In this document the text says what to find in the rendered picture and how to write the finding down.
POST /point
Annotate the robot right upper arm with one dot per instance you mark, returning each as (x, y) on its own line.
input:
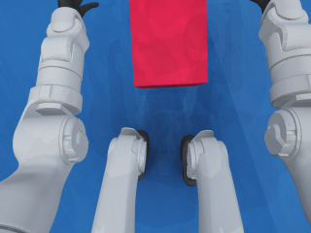
(288, 136)

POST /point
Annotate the left robot hand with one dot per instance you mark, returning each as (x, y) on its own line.
(75, 4)

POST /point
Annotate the robot left upper arm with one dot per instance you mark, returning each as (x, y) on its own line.
(46, 148)

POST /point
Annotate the right robot hand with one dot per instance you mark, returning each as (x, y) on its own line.
(262, 4)

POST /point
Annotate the left robot foot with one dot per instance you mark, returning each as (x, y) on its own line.
(145, 138)

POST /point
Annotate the robot foot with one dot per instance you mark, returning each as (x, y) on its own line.
(145, 138)
(184, 158)

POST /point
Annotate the carton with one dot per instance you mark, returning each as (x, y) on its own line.
(168, 42)

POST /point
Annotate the right robot foot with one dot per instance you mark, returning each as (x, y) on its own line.
(184, 158)

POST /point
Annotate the robot right forearm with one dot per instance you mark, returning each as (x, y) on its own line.
(286, 34)

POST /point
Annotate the robot left forearm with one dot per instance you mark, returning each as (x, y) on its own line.
(61, 66)

